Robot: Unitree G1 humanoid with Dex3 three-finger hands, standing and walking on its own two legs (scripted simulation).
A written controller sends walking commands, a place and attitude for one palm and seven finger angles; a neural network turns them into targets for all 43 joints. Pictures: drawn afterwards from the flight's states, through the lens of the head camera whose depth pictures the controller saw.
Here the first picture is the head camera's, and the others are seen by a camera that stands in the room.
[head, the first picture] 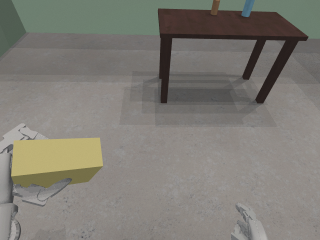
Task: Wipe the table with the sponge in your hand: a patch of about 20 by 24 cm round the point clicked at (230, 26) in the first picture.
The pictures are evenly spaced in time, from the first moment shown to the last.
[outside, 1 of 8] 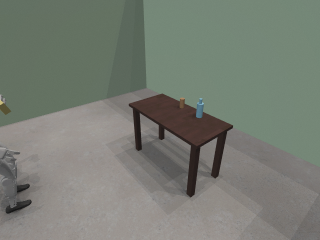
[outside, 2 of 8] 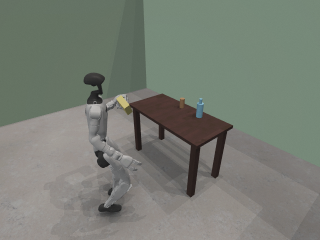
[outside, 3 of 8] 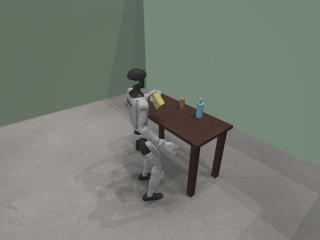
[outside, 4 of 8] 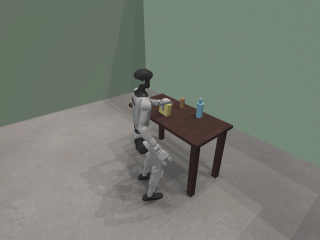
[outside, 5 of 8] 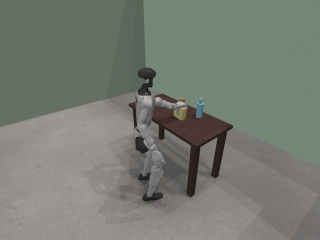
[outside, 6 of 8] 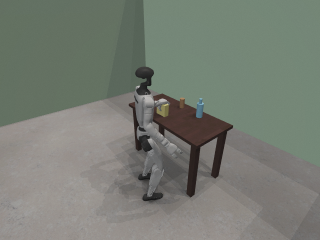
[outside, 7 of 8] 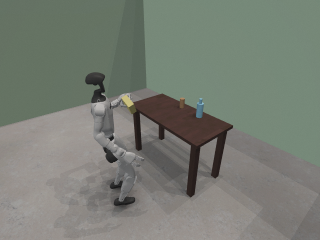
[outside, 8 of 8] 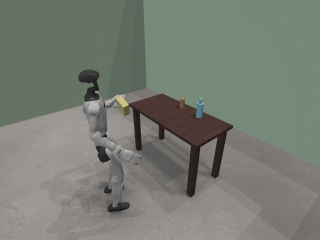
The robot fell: no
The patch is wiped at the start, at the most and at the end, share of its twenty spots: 0.00 1.00 1.00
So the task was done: yes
